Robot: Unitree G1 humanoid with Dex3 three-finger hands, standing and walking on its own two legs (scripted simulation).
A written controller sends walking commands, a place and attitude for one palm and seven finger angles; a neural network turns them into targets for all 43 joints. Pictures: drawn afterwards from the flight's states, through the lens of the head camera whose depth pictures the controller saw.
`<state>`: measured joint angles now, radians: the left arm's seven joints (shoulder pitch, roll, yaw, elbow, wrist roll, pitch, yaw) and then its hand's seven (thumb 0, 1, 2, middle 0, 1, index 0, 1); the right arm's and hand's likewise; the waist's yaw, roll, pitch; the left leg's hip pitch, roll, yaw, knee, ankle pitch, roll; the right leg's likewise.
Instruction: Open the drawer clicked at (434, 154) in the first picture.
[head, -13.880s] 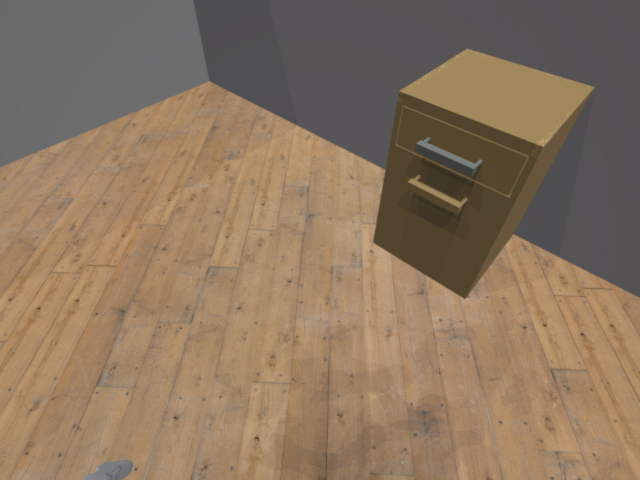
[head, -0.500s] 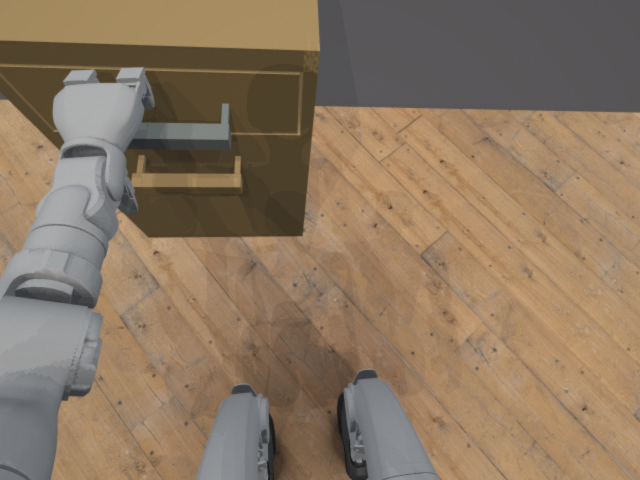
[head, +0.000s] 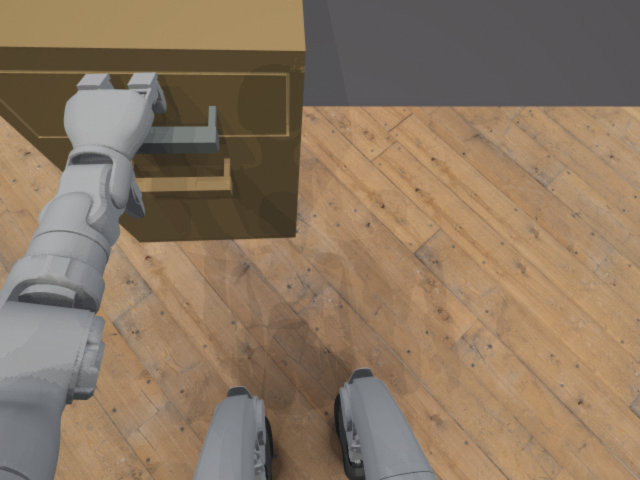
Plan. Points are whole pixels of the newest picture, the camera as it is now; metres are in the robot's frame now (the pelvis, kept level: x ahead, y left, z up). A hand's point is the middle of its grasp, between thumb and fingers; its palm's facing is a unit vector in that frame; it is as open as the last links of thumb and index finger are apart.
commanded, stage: move the hooked fingers above the handle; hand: left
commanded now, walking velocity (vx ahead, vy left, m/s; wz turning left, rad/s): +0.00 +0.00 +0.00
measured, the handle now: (151, 126) +0.60 +0.19 -0.07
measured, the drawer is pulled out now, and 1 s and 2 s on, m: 0.00 0.00 0.00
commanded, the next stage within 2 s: lower the fingers behind the handle in 0.08 s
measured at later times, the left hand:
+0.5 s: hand (139, 150) +0.54 +0.19 -0.04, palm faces -0.11 -0.01 -0.99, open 13.8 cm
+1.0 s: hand (148, 151) +0.55 +0.19 -0.07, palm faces -0.05 +0.00 -1.00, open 13.7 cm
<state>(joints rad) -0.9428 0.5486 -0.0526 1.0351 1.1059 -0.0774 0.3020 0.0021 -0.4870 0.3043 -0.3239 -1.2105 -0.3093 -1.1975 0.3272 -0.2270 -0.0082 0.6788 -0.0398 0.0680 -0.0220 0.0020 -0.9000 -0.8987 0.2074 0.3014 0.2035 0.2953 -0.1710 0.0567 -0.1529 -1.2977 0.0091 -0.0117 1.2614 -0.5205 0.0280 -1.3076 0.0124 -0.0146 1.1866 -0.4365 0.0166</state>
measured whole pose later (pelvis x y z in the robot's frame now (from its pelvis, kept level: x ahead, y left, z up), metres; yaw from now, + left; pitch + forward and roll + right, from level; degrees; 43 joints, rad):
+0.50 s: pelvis +0.00 +0.00 -0.01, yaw -1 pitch +33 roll -3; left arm -0.95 0.58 -0.01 1.09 1.16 -0.14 0.33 0.00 -0.49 0.30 -0.31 -1.21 -0.33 -1.21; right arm 0.34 -0.24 0.00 0.66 -0.05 0.07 -0.02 0.00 -0.90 -0.90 0.21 0.30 0.20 0.30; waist -0.20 0.06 -0.18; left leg -1.35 0.02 -0.01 1.32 -0.55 0.03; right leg -1.36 0.02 -0.02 1.24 -0.46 0.01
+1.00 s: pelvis +0.01 +0.00 -0.03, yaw -1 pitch +36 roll -4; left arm -0.99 0.56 0.01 1.15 1.19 -0.07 0.44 0.00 -0.49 0.30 -0.32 -1.20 -0.33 -1.21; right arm 0.29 -0.24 0.00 0.66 -0.07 0.08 0.01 0.00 -0.90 -0.90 0.21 0.30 0.20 0.30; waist -0.20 0.07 -0.19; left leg -1.45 0.02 -0.02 1.42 -0.60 0.02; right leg -1.46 0.03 -0.03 1.34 -0.51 0.01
